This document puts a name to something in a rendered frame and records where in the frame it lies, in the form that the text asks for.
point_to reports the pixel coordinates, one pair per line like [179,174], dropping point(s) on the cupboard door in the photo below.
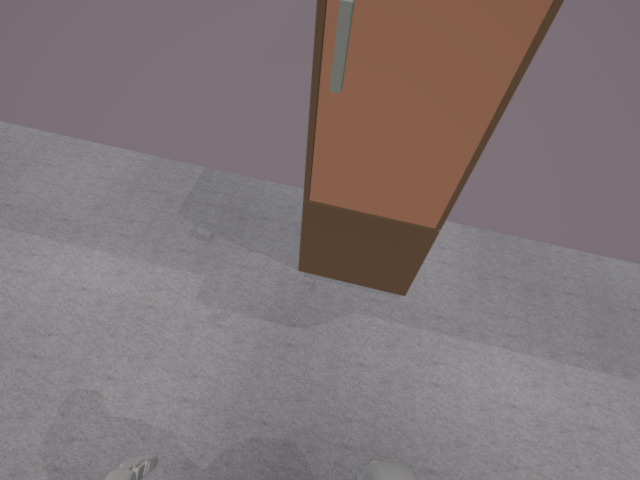
[423,80]

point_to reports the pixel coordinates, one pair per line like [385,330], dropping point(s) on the handle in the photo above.
[344,21]

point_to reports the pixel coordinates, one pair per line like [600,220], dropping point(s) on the robot left hand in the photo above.
[134,469]

